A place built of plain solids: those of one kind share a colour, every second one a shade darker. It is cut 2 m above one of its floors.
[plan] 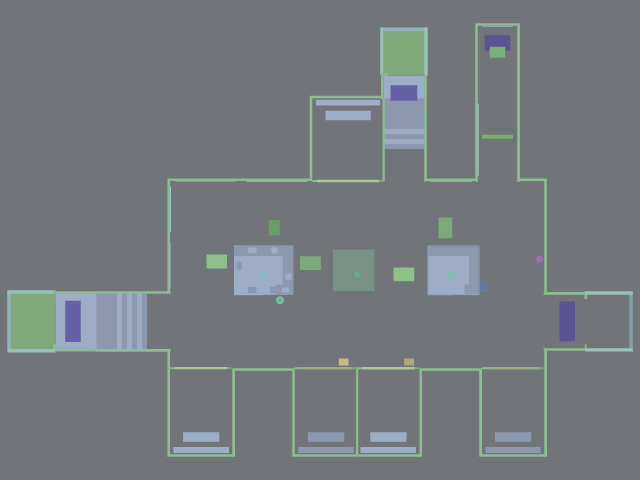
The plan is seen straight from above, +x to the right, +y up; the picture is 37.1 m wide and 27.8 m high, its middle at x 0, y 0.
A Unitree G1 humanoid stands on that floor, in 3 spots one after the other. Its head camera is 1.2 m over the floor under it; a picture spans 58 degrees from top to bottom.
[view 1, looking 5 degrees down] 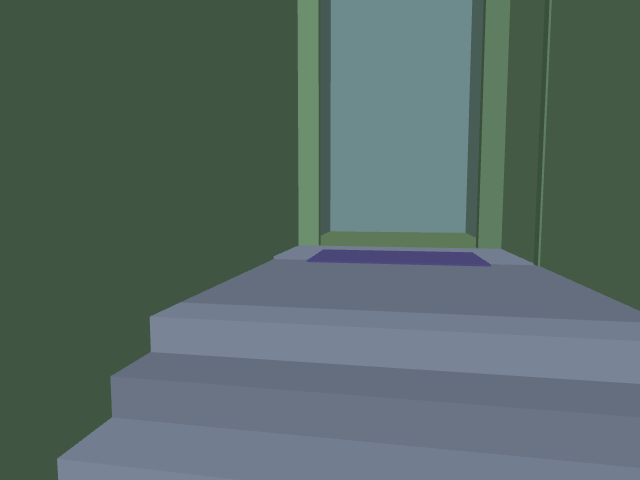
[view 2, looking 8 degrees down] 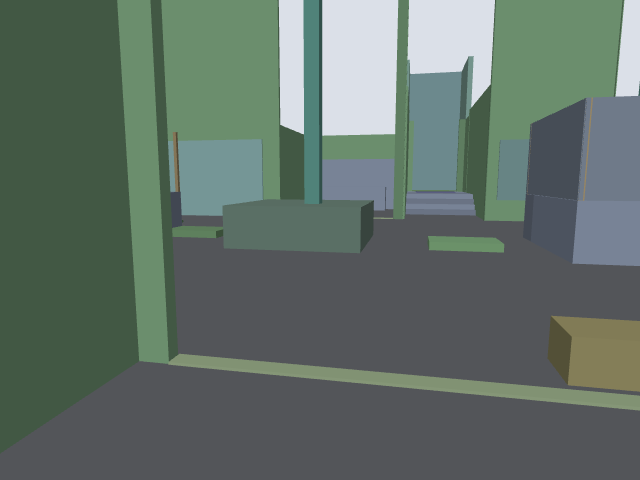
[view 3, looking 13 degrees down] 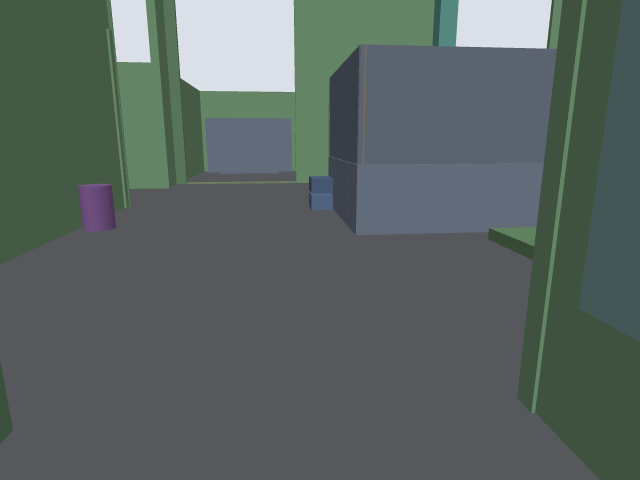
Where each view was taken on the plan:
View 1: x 4.86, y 4.34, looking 100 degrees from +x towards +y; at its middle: wall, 5.36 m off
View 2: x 3.96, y -9.92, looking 102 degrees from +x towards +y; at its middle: basin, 7.19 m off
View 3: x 10.28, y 5.09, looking -96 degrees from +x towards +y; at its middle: ground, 5.33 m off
